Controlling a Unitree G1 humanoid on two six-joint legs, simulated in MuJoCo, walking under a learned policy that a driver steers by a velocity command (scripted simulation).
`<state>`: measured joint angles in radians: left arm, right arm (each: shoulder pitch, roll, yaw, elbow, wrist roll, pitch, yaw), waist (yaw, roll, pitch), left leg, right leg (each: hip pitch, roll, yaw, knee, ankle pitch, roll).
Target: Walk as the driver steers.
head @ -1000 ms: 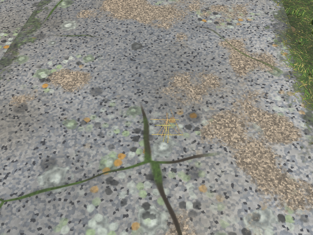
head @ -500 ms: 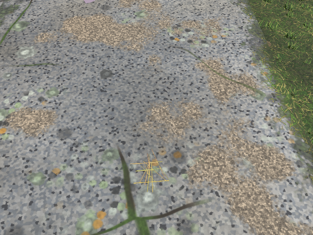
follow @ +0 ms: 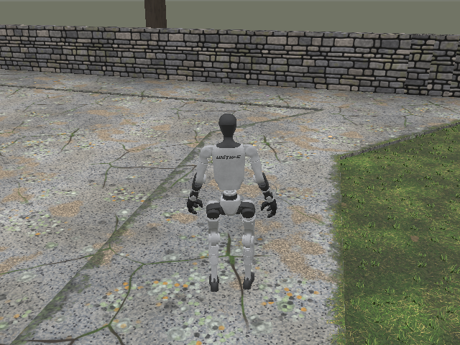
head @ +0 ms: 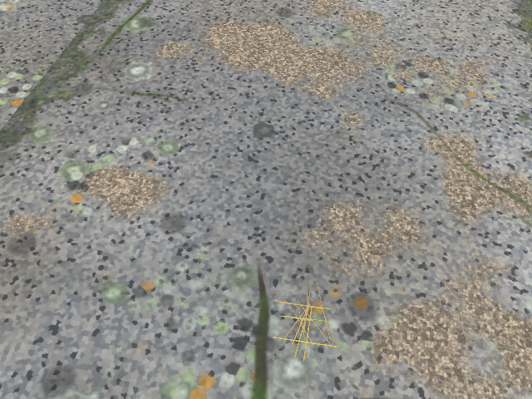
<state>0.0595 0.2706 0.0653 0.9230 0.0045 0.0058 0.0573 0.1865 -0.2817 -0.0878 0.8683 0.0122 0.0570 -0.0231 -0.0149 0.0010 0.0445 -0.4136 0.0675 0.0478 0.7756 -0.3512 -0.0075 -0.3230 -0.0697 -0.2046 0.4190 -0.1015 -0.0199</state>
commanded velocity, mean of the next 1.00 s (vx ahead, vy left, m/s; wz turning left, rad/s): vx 0.08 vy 0.00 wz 0.54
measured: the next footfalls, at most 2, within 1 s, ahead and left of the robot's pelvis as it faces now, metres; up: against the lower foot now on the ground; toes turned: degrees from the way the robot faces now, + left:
left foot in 0.04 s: +0.05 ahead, +0.11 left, +0.00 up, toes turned +6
right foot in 0.54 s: +0.12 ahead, -0.10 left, +0.00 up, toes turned +23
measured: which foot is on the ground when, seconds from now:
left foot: up 0.00-0.02, down 0.04-0.54, up 0.56-0.94, down 0.96-1.00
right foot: down 0.00-0.04, up 0.06-0.52, down 0.54-0.96, up 0.98-1.00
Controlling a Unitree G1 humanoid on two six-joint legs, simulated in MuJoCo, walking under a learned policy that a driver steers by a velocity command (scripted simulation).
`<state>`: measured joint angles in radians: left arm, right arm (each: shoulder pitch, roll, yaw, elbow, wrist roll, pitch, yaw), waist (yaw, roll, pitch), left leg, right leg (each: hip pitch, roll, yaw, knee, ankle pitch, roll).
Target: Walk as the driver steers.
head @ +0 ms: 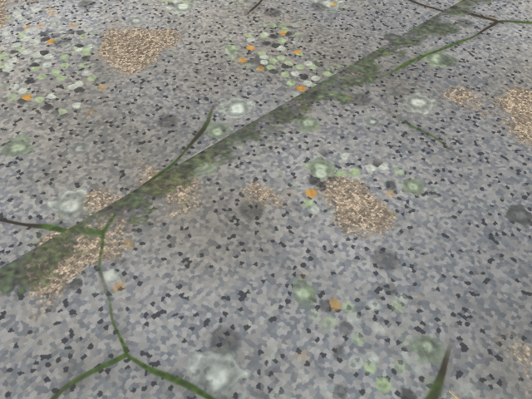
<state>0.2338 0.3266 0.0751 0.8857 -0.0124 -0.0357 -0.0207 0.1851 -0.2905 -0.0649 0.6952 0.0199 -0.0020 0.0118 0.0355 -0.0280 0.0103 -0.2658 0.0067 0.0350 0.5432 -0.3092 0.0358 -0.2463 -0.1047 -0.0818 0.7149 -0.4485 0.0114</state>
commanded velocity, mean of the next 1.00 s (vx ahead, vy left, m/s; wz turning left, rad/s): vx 0.18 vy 0.00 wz -0.37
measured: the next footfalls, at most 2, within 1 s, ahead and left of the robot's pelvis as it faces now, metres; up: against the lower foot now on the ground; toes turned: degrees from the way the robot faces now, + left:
right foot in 0.42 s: +0.36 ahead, -0.11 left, +0.00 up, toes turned -9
left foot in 0.86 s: +0.44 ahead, +0.11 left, +0.00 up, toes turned -28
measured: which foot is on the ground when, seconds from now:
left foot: down 0.00-0.42, up 0.44-0.84, down 0.86-1.00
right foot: up 0.00-0.40, down 0.42-0.86, up 0.88-1.00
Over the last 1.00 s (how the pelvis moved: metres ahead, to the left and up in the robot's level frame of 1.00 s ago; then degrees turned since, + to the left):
0.05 0.06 0.00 32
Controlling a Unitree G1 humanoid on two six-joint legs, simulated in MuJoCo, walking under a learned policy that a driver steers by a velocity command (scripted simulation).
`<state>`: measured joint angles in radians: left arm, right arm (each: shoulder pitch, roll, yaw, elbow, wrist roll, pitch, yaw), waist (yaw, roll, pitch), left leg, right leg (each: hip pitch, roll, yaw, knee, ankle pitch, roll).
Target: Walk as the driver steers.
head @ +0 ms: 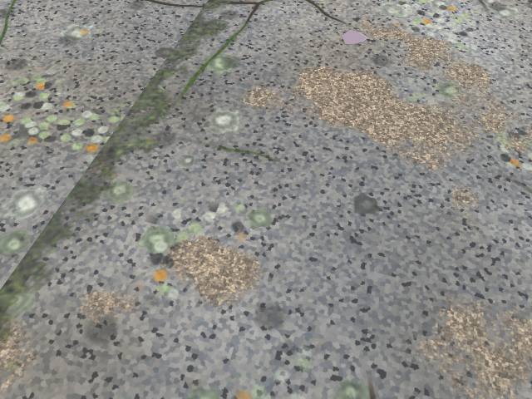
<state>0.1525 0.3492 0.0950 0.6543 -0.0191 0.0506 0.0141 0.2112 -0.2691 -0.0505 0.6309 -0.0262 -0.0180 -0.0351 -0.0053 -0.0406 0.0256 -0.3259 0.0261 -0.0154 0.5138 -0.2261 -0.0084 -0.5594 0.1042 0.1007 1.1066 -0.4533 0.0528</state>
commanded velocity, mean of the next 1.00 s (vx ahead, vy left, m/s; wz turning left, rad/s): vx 0.00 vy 0.00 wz -0.57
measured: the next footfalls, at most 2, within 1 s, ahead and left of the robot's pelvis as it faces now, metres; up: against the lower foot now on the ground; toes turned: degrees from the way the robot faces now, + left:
right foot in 0.26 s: +0.02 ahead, -0.14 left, +0.00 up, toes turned -11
left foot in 0.72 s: +0.11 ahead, +0.07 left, +0.00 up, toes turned -31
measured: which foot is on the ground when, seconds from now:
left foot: down 0.00-0.26, up 0.28-0.70, down 0.72-1.00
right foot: up 0.00-0.24, down 0.26-0.74, up 0.76-1.00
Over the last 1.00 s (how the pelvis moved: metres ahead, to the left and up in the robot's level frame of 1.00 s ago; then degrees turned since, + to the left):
0.32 0.02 0.00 -28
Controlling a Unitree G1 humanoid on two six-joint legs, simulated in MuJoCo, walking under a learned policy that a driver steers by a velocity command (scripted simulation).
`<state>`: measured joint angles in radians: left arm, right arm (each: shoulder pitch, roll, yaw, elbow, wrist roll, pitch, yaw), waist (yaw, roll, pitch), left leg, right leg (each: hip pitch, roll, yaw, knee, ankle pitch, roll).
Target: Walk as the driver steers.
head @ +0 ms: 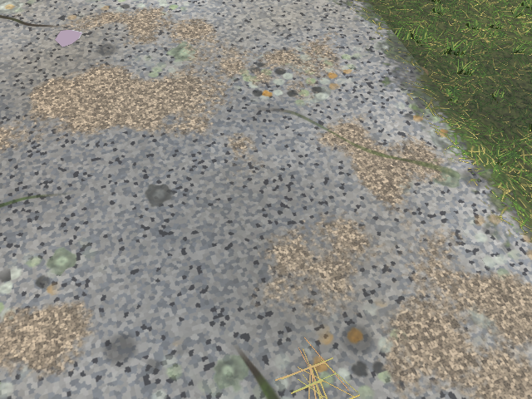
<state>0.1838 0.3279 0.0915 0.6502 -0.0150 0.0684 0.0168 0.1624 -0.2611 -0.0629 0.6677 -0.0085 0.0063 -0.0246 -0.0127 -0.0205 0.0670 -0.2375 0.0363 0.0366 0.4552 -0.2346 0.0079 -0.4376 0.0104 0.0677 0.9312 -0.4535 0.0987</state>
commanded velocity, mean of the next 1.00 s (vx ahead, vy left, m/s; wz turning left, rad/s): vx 0.26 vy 0.00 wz -0.07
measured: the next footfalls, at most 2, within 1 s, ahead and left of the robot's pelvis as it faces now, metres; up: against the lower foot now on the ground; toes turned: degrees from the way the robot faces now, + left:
right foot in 0.10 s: +0.03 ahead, -0.14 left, +0.00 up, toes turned +0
left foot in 0.44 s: +0.03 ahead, +0.08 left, +0.00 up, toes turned -1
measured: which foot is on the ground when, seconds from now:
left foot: down 0.00-0.10, up 0.12-0.42, down 0.44-0.90, up 0.92-1.00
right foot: up 0.00-0.08, down 0.10-0.46, up 0.48-0.86, down 0.88-1.00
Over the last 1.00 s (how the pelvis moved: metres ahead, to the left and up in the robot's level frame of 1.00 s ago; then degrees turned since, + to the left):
0.00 -0.01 0.01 -34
